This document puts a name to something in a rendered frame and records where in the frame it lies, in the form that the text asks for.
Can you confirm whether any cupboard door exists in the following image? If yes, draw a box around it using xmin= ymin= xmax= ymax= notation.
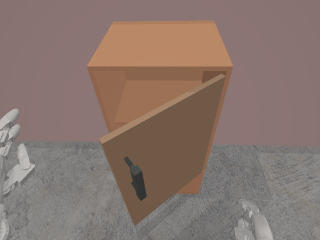
xmin=99 ymin=74 xmax=226 ymax=225

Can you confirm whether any left robot hand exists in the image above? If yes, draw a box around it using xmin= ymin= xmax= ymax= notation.
xmin=0 ymin=108 xmax=35 ymax=203

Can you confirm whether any right robot hand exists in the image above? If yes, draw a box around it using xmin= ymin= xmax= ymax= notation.
xmin=234 ymin=198 xmax=274 ymax=240

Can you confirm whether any robot left forearm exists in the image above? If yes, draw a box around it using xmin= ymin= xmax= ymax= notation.
xmin=0 ymin=203 xmax=11 ymax=240

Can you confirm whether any handle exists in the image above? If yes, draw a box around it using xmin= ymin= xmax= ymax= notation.
xmin=124 ymin=157 xmax=147 ymax=201

